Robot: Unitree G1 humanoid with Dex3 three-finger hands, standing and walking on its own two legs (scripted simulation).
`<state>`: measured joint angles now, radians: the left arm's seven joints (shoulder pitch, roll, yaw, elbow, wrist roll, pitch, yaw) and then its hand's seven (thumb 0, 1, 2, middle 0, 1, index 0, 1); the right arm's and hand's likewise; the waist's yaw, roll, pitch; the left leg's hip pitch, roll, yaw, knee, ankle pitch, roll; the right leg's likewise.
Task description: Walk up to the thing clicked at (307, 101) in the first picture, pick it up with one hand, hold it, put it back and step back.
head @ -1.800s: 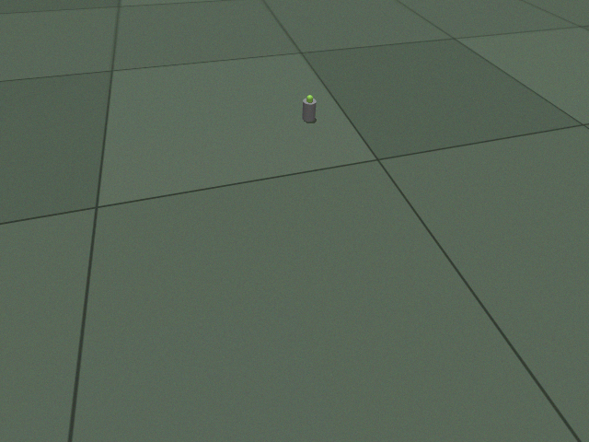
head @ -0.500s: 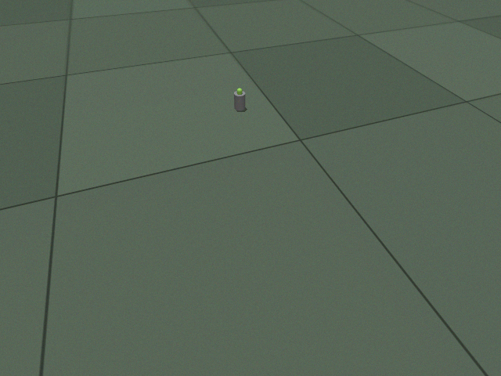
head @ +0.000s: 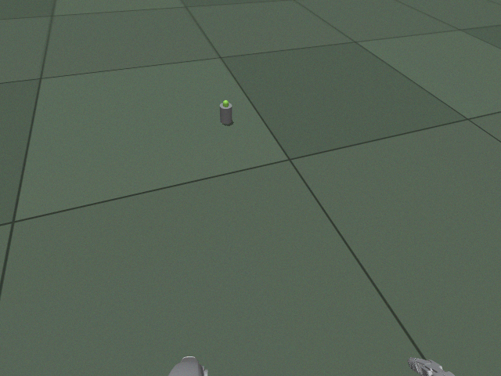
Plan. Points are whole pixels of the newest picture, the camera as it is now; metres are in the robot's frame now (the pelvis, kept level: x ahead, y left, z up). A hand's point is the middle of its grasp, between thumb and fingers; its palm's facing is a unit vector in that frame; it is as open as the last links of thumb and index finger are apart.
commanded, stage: walk up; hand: left
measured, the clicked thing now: (225, 110) +1.85 +0.23 -0.69
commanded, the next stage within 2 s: none
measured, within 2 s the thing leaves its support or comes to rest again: neither
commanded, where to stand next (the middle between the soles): +1.51 +0.03 m, yaw -2 degrees
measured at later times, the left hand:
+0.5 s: hand (149, 222) +0.47 +0.26 -0.12, palm faces -0.06 -0.89 -0.45, open 7.4 cm
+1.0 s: hand (160, 199) +0.59 +0.27 -0.17, palm faces +0.02 -0.93 -0.37, open 7.4 cm
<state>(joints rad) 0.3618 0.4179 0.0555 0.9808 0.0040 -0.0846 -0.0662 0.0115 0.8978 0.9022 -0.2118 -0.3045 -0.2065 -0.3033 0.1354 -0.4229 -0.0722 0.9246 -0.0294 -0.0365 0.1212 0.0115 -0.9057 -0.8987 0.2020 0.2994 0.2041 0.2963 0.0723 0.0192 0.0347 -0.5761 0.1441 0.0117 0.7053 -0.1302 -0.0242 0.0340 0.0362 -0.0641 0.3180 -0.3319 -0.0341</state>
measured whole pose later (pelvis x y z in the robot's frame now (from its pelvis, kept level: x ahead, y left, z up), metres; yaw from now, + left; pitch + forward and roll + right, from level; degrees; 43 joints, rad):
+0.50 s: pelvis +0.33 -0.03 -0.03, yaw -2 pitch -3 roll +2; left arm 0.17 0.47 0.08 0.89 0.00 -0.09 -0.09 0.01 0.90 0.90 -0.21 -0.30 -0.20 -0.30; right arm 0.36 -0.45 -0.07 0.94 -0.01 -0.07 0.06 0.01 -0.90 -0.90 0.20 0.30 0.21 0.30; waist -0.04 0.03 0.02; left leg -0.04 0.14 0.10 0.65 -0.53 -0.02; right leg -0.49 -0.08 -0.04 0.70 -0.16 -0.02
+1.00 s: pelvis +0.60 -0.01 -0.02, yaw +0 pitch -1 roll +0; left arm 0.36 0.45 0.06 0.94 0.00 -0.08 -0.03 0.01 0.90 0.90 -0.21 -0.30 -0.21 -0.30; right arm 0.14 -0.41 -0.08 0.90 -0.04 -0.06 0.10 0.01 -0.91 -0.90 0.20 0.30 0.20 0.30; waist 0.07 -0.04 0.08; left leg -0.43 0.04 0.08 0.60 -0.15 0.03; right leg -0.03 -0.08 -0.10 0.61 -0.48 0.00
